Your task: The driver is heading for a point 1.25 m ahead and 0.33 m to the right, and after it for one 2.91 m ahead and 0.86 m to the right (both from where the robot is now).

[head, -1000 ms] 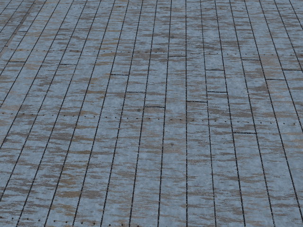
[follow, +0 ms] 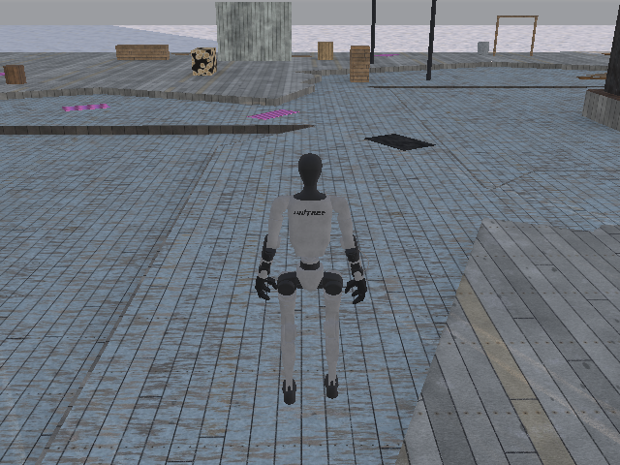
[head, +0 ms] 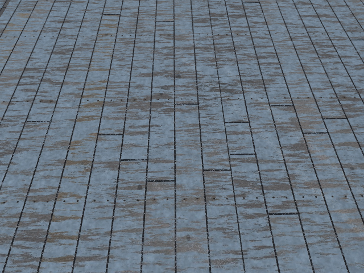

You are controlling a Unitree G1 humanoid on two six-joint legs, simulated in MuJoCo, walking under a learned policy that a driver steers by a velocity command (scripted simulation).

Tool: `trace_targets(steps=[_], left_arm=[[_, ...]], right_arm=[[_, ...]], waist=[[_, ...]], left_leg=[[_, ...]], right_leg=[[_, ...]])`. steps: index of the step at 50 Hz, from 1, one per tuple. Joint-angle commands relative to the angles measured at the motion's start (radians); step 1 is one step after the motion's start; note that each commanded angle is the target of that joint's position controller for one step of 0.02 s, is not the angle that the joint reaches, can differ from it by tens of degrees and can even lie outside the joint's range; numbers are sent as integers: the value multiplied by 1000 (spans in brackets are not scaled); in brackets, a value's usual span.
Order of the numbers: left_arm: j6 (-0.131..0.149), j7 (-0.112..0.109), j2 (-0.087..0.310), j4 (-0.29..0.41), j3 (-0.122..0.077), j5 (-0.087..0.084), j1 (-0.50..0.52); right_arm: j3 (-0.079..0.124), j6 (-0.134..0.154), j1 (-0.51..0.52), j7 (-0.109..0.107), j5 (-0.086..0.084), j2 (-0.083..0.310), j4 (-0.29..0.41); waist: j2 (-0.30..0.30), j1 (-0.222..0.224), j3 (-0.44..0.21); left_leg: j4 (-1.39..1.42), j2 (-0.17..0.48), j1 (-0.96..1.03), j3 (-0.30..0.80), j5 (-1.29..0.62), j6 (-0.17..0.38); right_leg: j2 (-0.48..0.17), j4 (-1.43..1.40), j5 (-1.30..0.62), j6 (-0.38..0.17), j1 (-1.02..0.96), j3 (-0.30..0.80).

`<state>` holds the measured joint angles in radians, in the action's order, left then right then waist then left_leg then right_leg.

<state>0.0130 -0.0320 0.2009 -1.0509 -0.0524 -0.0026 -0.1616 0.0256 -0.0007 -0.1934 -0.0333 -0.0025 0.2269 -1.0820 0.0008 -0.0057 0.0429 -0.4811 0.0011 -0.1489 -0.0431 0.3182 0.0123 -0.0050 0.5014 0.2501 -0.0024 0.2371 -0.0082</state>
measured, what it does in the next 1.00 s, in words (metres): walks ahead: right foot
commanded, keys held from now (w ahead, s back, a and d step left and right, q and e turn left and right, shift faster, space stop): no key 0.34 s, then w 0.66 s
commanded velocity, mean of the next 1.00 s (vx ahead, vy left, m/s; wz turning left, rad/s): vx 0.22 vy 0.00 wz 0.00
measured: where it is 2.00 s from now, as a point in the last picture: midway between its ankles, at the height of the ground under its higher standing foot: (205, 197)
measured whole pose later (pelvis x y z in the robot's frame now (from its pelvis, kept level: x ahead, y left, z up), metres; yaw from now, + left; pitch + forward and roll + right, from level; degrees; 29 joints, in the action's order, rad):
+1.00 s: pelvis +0.18 -0.06 +0.01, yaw +0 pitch +1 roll +0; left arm 0.10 -0.01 0.17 -1.10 -0.02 0.00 -0.46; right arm 0.07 0.07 -0.04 0.01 -0.03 0.24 -0.94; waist -0.03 0.08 0.00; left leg -0.72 0.11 -0.68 -0.01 -0.01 0.03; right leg 0.04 0.18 0.27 -0.04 -0.07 -0.07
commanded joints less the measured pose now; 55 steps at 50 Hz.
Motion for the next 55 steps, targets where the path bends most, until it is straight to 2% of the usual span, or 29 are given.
trace_targets(steps=[1,17,18,19,20,21,22,23,24,25,27,29,30,32,33,34,35,36,37,38,39,40,41,42,45,47,51,53,55], left_arm=[[2,-5,109,24,-19,0,-16],[-12,-12,93,-21,-13,2,-16],[-13,-12,81,-34,-10,3,-35],[-15,-13,84,-38,-12,-3,-38],[-13,-14,90,-34,-16,-8,-35],[-4,-14,91,-20,-16,-9,-9],[11,-9,68,1,-11,-11,24],[27,0,60,14,-9,-17,41],[40,8,69,28,-12,-24,63],[50,14,76,37,-15,-31,69],[68,25,87,43,-19,-38,65],[79,32,70,33,-21,-33,49],[79,35,58,7,-22,-32,-10],[68,33,74,-67,-41,-30,-195],[67,30,107,-89,-55,-28,-302],[71,23,230,-95,-77,-20,-424],[92,39,224,-100,-61,1,-438],[109,43,180,-70,-40,-1,-321],[116,49,131,-41,-23,-3,-241],[117,55,121,-21,-12,-1,-182],[114,57,99,-11,-3,0,-161],[110,54,95,-15,2,4,-177],[108,49,88,-22,5,6,-217],[106,42,101,-29,5,8,-244],[98,22,129,-23,3,9,-273],[93,15,137,-15,1,8,-286],[88,12,135,-27,-6,-6,-348],[82,10,138,-32,-12,-10,-357],[74,9,157,-26,-22,-11,-339]], right_arm=[[15,3,-48,-4,0,91,11],[10,11,-80,-7,4,63,-20],[9,10,-104,-8,4,55,-33],[16,8,-116,-10,-4,71,-37],[27,7,-118,-13,-12,101,-30],[35,11,-140,-15,-18,122,-24],[47,21,-179,-13,-23,155,-27],[59,33,-180,-14,-26,182,-21],[59,47,-182,-12,-19,171,-16],[57,61,-179,-8,-13,155,-9],[54,75,-152,1,-25,134,13],[59,72,-132,8,-31,151,24],[62,67,-118,11,-35,163,28],[59,63,-123,15,-34,156,33],[48,68,-90,16,-30,120,46],[26,79,-77,17,-14,34,87],[27,95,-58,16,-36,23,117],[33,108,-25,21,-59,62,132],[36,116,-13,27,-58,80,134],[42,119,-24,25,-46,84,123],[54,116,-23,23,-33,105,119],[58,109,-32,27,-31,97,115],[58,102,-24,31,-28,88,114],[59,95,-5,33,-25,76,119],[51,85,124,36,-19,48,167],[43,85,208,44,-21,35,195],[32,90,327,65,-27,37,235],[29,98,363,77,-29,45,257],[37,104,345,86,-29,70,266]], waist=[[-3,-2,-55],[0,5,-3],[-6,3,-24],[-23,0,-5],[-54,-6,29],[-84,-22,71],[-149,-40,98],[-183,-44,133],[-167,-48,158],[-148,-45,164],[-109,-28,136],[-109,-9,93],[-109,25,71],[-81,93,16],[8,147,-9],[315,163,-72],[316,142,-105],[176,92,-2],[112,68,38],[72,40,50],[62,25,57],[94,17,52],[82,23,48],[79,23,48],[47,39,67],[59,58,78],[61,83,113],[67,76,121],[83,43,87]], left_leg=[[61,41,-28,36,-280,18],[106,41,-69,41,-153,18],[118,35,-61,37,-43,23],[130,34,-77,48,125,42],[155,59,-98,93,310,74],[207,117,-106,177,457,113],[284,220,-90,321,553,167],[346,322,-90,447,568,223],[369,373,-71,512,518,253],[364,387,-20,523,444,257],[331,337,53,414,284,203],[295,249,-21,264,167,162],[257,213,-105,201,158,152],[132,157,-247,140,94,133],[-82,108,-319,68,-29,91],[-498,10,-494,-54,86,13],[-736,-37,-620,83,242,24],[-837,40,-727,133,173,57],[-836,83,-737,128,61,82],[-778,113,-702,116,-29,89],[-704,135,-650,109,-83,88],[-654,144,-598,99,-115,78],[-618,142,-584,82,-141,67],[-578,135,-592,66,-166,51],[-397,125,-628,50,-256,19],[-267,104,-587,29,-334,11],[-126,75,-554,6,-389,27],[-81,70,-554,11,-365,50],[-48,46,-484,-2,-305,78]], right_leg=[[-46,-43,-340,-40,-79,40],[-33,-79,-191,-24,-66,30],[-18,-76,-86,-24,-73,14],[11,-44,81,-27,-43,-14],[35,3,245,-32,21,-40],[42,65,312,-37,108,-51],[44,177,262,-36,180,-77],[5,295,203,-47,246,-52],[-33,393,227,-57,327,-12],[-66,458,267,-65,407,19],[-101,356,247,-74,426,29],[-57,181,170,-63,230,-49],[-17,97,80,-53,78,-102],[53,48,-10,-36,-198,-147],[-18,-18,23,-66,-306,-29],[-283,-211,137,-183,-420,403],[-414,-358,324,-305,-406,771],[-418,-348,406,-288,-347,710],[-364,-341,357,-244,-294,570],[-318,-351,236,-209,-241,451],[-269,-362,107,-175,-202,342],[-253,-370,23,-165,-174,279],[-230,-371,-84,-161,-182,227],[-224,-377,-152,-172,-191,195],[-218,-392,-263,-180,-196,132],[-204,-411,-262,-174,-175,93],[-221,-416,-271,-175,-225,50],[-245,-387,-326,-169,-289,39],[-263,-318,-498,-154,-345,25]])
Keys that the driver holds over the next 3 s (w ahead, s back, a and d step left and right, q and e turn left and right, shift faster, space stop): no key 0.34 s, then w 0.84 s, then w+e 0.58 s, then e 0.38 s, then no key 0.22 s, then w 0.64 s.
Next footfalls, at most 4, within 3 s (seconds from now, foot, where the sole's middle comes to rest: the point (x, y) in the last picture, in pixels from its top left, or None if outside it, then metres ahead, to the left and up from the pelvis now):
0.66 right None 0.11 -0.15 -0.77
1.16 left None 0.49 0.08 -0.77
1.74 right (234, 205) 0.77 -0.19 -0.77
2.22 left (207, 158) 1.01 -0.09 -0.77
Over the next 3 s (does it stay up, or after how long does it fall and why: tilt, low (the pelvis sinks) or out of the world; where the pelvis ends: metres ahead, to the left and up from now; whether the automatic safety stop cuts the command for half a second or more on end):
stays up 1.02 -0.19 -0.02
